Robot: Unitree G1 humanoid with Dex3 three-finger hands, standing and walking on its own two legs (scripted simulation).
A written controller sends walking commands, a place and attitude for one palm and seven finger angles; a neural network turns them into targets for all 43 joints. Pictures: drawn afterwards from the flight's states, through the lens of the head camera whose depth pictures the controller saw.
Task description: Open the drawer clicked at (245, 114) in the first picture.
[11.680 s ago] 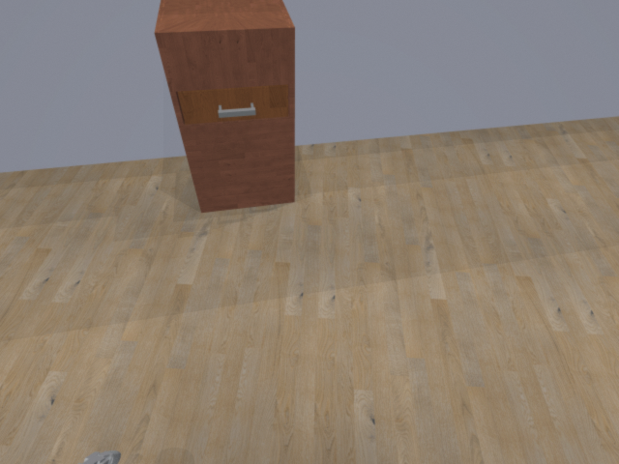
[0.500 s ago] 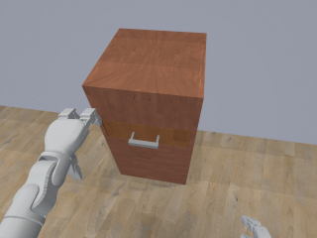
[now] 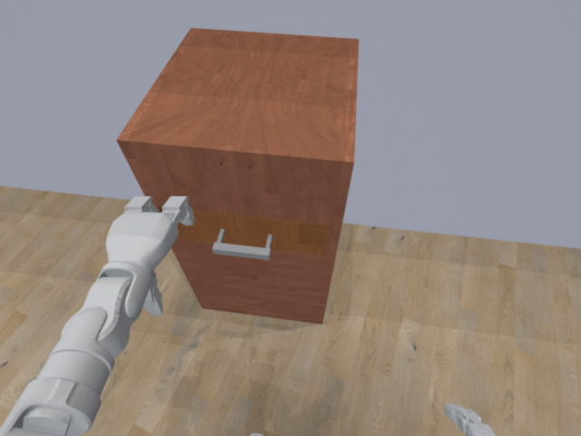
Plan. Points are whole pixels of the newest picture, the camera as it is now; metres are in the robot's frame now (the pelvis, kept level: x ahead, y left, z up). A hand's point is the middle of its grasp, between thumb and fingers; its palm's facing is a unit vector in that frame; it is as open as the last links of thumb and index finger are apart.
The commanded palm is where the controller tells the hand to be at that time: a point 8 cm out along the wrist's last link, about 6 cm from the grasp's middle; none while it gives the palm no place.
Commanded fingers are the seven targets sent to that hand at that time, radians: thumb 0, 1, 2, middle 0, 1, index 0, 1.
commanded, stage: move the hooked fingers above the handle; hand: left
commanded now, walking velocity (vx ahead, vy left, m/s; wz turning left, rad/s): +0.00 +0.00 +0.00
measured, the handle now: (243, 243) +0.53 +0.16 -0.22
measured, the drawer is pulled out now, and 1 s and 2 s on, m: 0.00 0.00 0.00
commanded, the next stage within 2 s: none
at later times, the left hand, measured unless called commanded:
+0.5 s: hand (204, 252) +0.42 +0.20 -0.07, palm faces -0.07 -0.05 -1.00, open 13.8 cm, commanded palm +0.41 +0.19 -0.02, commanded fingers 0.00 -0.50 0.30 -0.30 -1.20 -0.30 -1.20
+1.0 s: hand (234, 252) +0.47 +0.16 -0.15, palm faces -0.05 -0.03 -1.00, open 13.8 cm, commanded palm +0.46 +0.14 -0.11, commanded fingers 0.00 -0.50 0.30 -0.30 -1.20 -0.30 -1.20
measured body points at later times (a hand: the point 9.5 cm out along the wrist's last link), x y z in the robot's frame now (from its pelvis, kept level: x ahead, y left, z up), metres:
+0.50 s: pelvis +0.01 +0.00 -0.04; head +0.09 +0.00 +0.40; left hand +0.42 +0.20 -0.02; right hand +0.06 -0.27 -0.17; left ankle +0.02 +0.07 -0.71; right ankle -0.01 -0.10 -0.71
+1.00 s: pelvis -0.02 +0.00 -0.10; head +0.12 +0.01 +0.33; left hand +0.46 +0.16 -0.10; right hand -0.01 -0.28 -0.22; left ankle +0.02 +0.07 -0.71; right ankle -0.01 -0.10 -0.71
